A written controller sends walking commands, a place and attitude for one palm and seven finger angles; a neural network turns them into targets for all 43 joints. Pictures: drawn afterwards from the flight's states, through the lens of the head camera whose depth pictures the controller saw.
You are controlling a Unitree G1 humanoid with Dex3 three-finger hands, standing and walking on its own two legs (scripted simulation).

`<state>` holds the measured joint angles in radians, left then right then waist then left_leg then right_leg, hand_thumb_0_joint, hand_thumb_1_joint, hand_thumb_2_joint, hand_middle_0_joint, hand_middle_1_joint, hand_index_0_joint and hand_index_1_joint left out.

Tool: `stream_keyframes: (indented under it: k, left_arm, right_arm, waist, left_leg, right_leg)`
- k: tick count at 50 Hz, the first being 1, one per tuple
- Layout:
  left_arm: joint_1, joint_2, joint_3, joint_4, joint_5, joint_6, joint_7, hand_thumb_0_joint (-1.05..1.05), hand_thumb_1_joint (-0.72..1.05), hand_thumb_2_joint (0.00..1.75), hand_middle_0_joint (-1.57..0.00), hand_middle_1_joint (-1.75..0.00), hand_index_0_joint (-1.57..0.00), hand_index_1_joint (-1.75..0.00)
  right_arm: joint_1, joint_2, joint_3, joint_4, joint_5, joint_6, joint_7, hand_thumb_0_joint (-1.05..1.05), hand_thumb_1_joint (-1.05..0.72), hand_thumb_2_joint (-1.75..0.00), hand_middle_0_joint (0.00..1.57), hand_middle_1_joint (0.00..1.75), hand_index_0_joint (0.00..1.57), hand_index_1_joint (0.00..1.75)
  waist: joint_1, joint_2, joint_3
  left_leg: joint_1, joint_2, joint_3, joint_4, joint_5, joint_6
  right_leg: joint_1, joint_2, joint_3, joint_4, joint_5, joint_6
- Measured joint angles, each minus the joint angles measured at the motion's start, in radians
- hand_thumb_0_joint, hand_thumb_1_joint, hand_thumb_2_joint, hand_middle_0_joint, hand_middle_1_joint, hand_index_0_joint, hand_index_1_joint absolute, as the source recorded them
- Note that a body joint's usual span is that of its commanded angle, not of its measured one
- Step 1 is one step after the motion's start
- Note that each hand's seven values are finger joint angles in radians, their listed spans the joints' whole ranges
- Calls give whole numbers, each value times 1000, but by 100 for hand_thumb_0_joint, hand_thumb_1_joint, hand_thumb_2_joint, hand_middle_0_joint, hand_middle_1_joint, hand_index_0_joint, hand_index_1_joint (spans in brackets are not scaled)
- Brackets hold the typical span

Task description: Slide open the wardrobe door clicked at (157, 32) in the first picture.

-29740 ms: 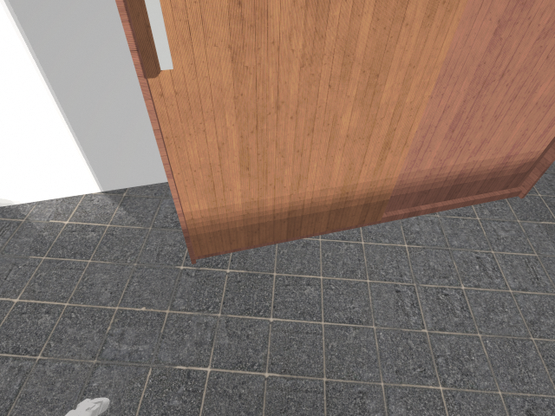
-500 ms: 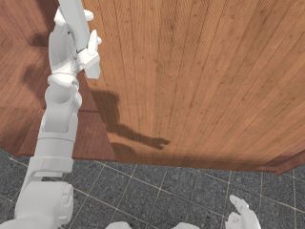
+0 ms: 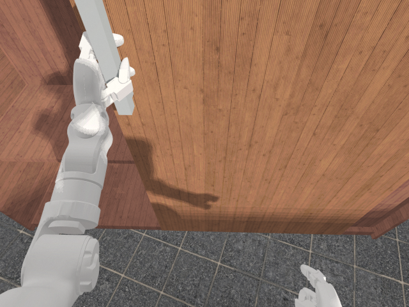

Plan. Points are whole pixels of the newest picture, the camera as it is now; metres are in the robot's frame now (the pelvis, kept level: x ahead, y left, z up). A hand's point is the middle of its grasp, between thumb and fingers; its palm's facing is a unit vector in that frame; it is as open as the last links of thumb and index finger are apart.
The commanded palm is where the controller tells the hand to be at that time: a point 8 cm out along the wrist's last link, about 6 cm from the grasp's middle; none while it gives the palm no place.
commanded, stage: stop walking and hold the door there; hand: left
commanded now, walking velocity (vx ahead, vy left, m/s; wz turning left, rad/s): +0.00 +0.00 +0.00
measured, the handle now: (113, 56) +0.48 +0.20 +0.23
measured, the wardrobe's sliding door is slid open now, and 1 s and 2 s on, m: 0.66 0.66 0.66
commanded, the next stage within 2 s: loosen the grip on the handle in 0.04 s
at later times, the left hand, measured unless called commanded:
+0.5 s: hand (117, 86) +0.43 +0.18 +0.20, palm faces +0.29 -0.95 -0.13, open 13.0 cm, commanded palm +0.41 +0.21 +0.19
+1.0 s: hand (114, 82) +0.44 +0.19 +0.20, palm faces +0.20 -0.98 -0.09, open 14.7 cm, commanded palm +0.40 +0.24 +0.19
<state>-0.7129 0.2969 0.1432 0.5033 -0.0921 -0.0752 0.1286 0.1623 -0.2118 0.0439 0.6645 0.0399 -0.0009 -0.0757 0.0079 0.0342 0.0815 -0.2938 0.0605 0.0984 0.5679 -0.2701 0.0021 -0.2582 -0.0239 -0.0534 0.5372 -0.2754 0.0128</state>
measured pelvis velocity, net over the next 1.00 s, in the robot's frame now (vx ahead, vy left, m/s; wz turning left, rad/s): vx -0.02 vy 0.00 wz -0.08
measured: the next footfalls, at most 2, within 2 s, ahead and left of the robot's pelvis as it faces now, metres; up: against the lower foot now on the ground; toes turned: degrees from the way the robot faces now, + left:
none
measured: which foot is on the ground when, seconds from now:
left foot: down 0.00-1.00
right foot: down 0.00-1.00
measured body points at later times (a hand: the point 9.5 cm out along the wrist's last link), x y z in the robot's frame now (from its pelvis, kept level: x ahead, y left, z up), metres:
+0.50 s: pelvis -0.05 -0.02 -0.01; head -0.03 -0.01 +0.44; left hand +0.41 +0.23 +0.21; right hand -0.02 -0.30 -0.11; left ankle +0.02 +0.11 -0.73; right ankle +0.00 -0.13 -0.73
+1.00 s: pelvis -0.02 +0.00 +0.00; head +0.00 +0.00 +0.45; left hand +0.42 +0.24 +0.21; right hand +0.06 -0.27 -0.10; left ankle +0.02 +0.10 -0.73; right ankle +0.00 -0.13 -0.73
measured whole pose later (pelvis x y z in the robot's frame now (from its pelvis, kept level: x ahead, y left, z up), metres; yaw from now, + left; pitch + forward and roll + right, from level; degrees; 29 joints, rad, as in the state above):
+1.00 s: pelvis -0.02 +0.00 +0.00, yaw -5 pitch +4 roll +0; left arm -0.73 0.42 0.33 0.75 -0.05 -0.20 0.00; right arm 0.33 -0.26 0.02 0.69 0.03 -0.16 -0.06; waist -0.05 0.00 -0.05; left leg -0.40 0.00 0.02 0.60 -0.26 0.02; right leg -0.40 0.01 0.02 0.58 -0.24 0.00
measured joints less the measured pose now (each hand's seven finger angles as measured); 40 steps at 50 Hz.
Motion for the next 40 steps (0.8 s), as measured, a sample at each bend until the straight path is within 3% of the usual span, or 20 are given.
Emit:
stream_keyframes:
  k: [7,8,10,11,13,15,19,22,27,32,40]
  left_arm:
    - [-17,4,-10,67,-3,-11,3,-9,74,77,-42,-140,-15,-135]
    - [-37,10,16,89,32,-19,-32,-10,72,76,-42,-140,-16,-135]
    - [-100,34,64,184,94,-28,-106,-11,62,74,-43,-140,-20,-136]
    - [-136,34,77,239,100,-13,-118,-11,58,73,-43,-140,-22,-136]
    - [-176,34,131,303,68,25,-133,-10,51,70,-44,-140,-27,-137]
    - [-171,50,177,331,61,17,-119,-8,44,67,-44,-140,-32,-138]
    - [-188,92,158,402,115,-31,-37,-4,21,57,-42,-136,-26,-132]
    - [-201,123,154,448,133,-84,-14,-2,-2,46,-39,-133,-19,-128]
    - [-214,167,148,503,106,-156,-39,-1,-32,31,-37,-130,-15,-123]
    - [-164,209,184,497,90,-194,-87,-1,-46,24,-34,-126,-18,-121]
    - [-122,171,185,426,58,-199,-102,-1,-54,21,-32,-124,-22,-117]
  right_arm:
    - [42,-31,-18,19,2,13,-12,1,-91,-90,20,30,20,29]
    - [40,-30,-32,26,-3,2,-2,1,-91,-90,20,30,20,29]
    - [47,-16,-66,53,-24,-48,20,1,-91,-90,20,30,20,29]
    - [63,-14,-72,58,-19,-68,27,1,-91,-90,20,30,20,29]
    - [84,-18,-69,62,-19,-87,42,0,-91,-90,20,30,20,29]
    - [97,-30,-67,56,-23,-98,51,0,-91,-90,20,30,20,29]
    - [140,-55,-79,41,-25,-118,74,0,-91,-90,20,30,20,29]
    - [174,-67,-80,51,-21,-120,78,0,-91,-90,20,30,20,29]
    - [232,-74,-67,93,-12,-128,70,0,-91,-90,20,30,20,29]
    - [264,-69,-52,107,-8,-132,53,1,-91,-90,20,30,20,29]
    - [254,-58,-32,93,-11,-161,32,1,-91,-90,20,30,20,29]
  waist:
    - [-2,-8,-25]
    - [4,-11,-13]
    - [-8,-38,-33]
    - [-15,-52,-57]
    - [-28,-73,-88]
    - [-47,-74,-98]
    - [-88,-62,-106]
    - [-111,-58,-102]
    - [-105,-56,-95]
    - [-104,-56,-109]
    - [-94,-48,-117]
  left_leg:
    - [2,1,5,-3,3,1]
    - [10,5,10,-4,3,2]
    - [-11,-5,12,-28,34,-5]
    - [-32,-13,4,-39,50,-6]
    - [-54,-14,-3,-53,67,-7]
    - [-62,-3,-2,-52,75,-8]
    - [-107,7,-11,-19,82,-9]
    - [-137,6,-13,0,84,-5]
    - [-171,-16,-45,23,76,4]
    - [-171,-35,-68,36,49,11]
    - [-160,-49,-87,49,32,13]
  right_leg:
    - [-1,1,5,-2,4,1]
    - [5,5,10,-5,7,-1]
    - [-32,-4,11,8,19,-16]
    - [-55,-10,4,13,22,-19]
    - [-78,-11,-2,6,27,-17]
    - [-85,0,-1,-2,43,-22]
    - [-122,8,-9,21,56,-30]
    - [-156,8,-8,45,58,-32]
    - [-197,20,15,64,68,-34]
    - [-207,43,55,64,72,-33]
    - [-192,47,63,63,58,-25]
